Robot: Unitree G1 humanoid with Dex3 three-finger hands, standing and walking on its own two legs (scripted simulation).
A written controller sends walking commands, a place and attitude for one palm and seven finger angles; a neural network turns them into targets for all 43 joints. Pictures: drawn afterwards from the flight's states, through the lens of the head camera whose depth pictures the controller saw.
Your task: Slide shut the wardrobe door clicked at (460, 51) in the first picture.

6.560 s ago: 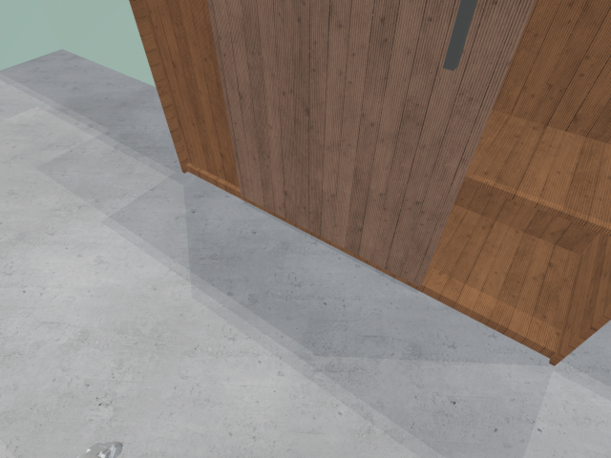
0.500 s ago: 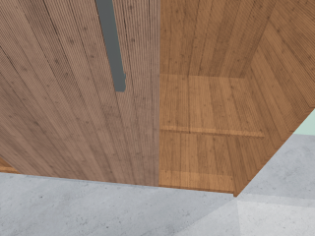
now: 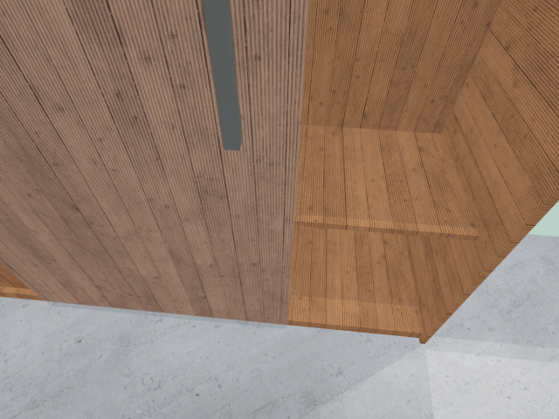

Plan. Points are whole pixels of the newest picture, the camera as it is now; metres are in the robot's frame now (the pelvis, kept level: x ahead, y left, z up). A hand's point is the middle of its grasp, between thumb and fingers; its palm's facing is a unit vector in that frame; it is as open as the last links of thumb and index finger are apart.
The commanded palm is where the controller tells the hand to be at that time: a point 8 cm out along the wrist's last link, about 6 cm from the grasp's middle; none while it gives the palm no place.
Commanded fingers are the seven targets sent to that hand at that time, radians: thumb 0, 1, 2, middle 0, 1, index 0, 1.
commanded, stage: look again from close up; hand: left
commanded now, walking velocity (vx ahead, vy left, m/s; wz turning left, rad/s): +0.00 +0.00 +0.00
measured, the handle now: (225, 44) +0.52 +0.11 +0.28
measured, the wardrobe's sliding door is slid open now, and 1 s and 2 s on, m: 0.48 0.48 0.48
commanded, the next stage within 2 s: shuffle to correct the standing spot in 1.46 s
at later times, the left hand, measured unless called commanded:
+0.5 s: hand out of the picture -0.07 +0.22 -0.17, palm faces +0.02 -0.98 -0.19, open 7.4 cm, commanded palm none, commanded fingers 0.00 0.90 0.90 -0.20 -0.30 -0.20 -0.30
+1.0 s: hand out of the picture -0.10 +0.18 -0.17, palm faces +0.04 -0.99 -0.16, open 7.4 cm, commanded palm none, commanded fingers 0.00 0.90 0.90 -0.20 -0.30 -0.20 -0.30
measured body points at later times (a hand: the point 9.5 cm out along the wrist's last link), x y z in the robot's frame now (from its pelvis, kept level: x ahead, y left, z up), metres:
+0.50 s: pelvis -0.04 +0.04 +0.01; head -0.04 +0.05 +0.46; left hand -0.07 +0.27 -0.16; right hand -0.03 -0.20 -0.14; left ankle +0.01 +0.12 -0.73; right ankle -0.06 -0.12 -0.73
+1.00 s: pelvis -0.06 +0.03 +0.01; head -0.06 +0.03 +0.46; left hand -0.10 +0.23 -0.15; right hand -0.07 -0.18 -0.16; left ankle +0.01 +0.12 -0.73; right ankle -0.06 -0.12 -0.73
